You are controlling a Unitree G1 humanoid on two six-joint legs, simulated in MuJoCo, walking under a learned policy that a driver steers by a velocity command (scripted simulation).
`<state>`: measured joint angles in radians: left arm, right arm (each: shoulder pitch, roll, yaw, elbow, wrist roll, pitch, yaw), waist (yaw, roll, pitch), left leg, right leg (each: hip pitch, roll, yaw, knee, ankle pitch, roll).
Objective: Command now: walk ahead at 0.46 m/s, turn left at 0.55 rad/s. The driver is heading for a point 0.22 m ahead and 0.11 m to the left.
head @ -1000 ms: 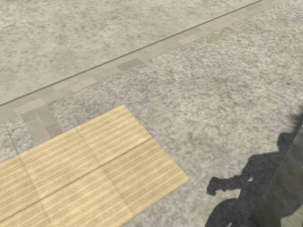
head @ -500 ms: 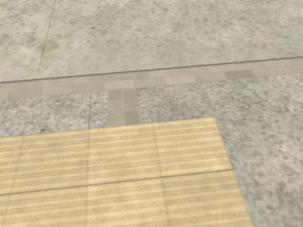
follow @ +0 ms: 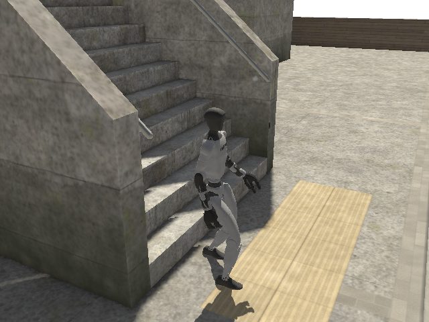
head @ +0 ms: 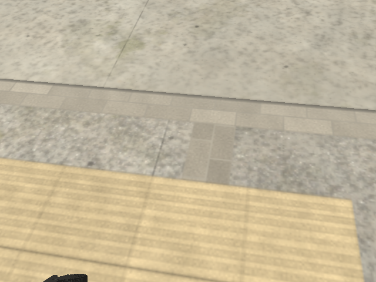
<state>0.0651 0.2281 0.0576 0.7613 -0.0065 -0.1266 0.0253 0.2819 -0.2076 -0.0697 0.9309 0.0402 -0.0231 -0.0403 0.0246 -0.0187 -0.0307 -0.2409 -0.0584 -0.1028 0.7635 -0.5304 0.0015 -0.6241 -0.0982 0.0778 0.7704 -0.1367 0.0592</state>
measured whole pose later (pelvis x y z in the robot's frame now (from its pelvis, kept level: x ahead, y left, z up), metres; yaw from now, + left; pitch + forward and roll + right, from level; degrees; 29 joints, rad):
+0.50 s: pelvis +0.16 +0.00 +0.03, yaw +4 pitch +4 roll +0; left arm 0.17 0.20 0.06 0.98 -0.02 -0.02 0.05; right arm 0.12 -0.10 -0.03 0.84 -0.02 -0.01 -0.02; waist 0.04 -0.03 -0.02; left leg -0.42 -0.05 -0.01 0.50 -0.14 0.05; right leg -0.38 -0.05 0.03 0.74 -0.46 0.04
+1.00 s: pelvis +0.20 -0.03 +0.03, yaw +5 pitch -1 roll +0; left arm 0.17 0.19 0.03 1.12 -0.01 -0.02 0.04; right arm 0.10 -0.17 -0.07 0.92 0.01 0.02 -0.03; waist 0.04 0.00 0.07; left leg -0.28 -0.02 -0.03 0.53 -0.23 0.01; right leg -0.16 -0.03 0.01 0.52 -0.34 0.03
